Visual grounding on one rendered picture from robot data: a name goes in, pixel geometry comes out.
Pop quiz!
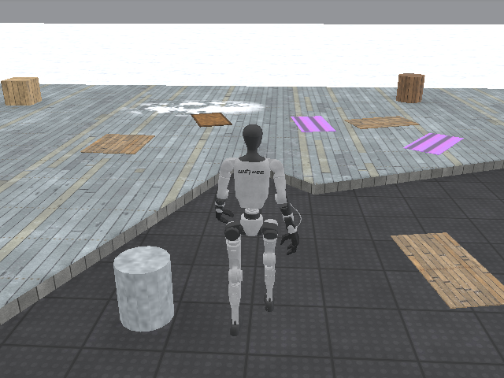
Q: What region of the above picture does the robot left hand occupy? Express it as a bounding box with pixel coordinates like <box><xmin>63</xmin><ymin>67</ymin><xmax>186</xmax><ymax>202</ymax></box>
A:
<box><xmin>216</xmin><ymin>209</ymin><xmax>234</xmax><ymax>224</ymax></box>

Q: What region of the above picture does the robot right forearm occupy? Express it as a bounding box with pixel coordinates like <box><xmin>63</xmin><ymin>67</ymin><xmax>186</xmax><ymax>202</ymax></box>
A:
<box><xmin>280</xmin><ymin>192</ymin><xmax>297</xmax><ymax>234</ymax></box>

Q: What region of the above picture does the robot left shin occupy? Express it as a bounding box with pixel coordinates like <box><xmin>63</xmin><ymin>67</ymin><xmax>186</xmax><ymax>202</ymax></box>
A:
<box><xmin>228</xmin><ymin>269</ymin><xmax>241</xmax><ymax>324</ymax></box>

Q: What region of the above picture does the robot left forearm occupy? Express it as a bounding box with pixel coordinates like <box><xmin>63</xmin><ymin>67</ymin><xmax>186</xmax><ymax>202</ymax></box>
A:
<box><xmin>215</xmin><ymin>188</ymin><xmax>226</xmax><ymax>213</ymax></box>

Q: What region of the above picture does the robot left upper arm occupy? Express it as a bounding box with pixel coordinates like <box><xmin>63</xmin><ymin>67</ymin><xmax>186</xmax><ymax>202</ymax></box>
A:
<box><xmin>217</xmin><ymin>157</ymin><xmax>236</xmax><ymax>199</ymax></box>

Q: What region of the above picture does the robot right upper arm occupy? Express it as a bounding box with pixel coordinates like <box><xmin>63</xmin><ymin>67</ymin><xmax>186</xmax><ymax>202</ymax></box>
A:
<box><xmin>269</xmin><ymin>158</ymin><xmax>287</xmax><ymax>204</ymax></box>

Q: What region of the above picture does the robot right hand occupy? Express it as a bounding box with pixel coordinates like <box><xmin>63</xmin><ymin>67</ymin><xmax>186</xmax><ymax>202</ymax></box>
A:
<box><xmin>280</xmin><ymin>232</ymin><xmax>299</xmax><ymax>255</ymax></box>

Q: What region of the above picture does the left robot foot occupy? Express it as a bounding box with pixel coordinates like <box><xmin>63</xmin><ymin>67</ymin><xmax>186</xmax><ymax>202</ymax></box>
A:
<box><xmin>230</xmin><ymin>314</ymin><xmax>243</xmax><ymax>336</ymax></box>

